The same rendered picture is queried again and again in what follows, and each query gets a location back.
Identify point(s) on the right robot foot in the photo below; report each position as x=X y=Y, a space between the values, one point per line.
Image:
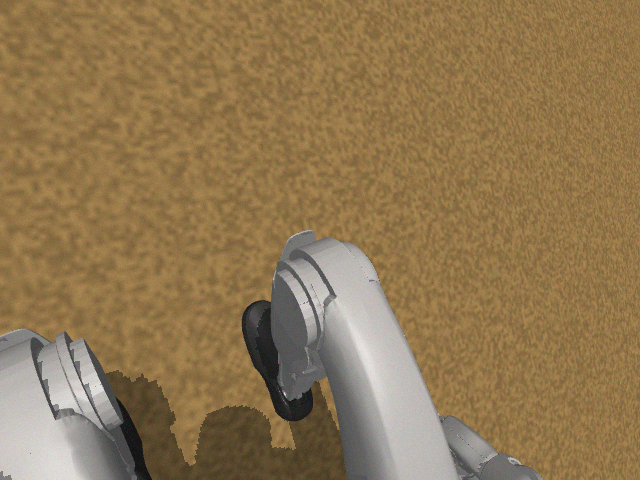
x=256 y=328

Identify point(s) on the left robot foot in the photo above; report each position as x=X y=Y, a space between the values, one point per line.
x=134 y=443

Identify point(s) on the right robot hand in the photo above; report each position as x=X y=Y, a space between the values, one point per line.
x=470 y=450

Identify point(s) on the right robot arm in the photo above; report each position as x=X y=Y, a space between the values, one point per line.
x=506 y=467

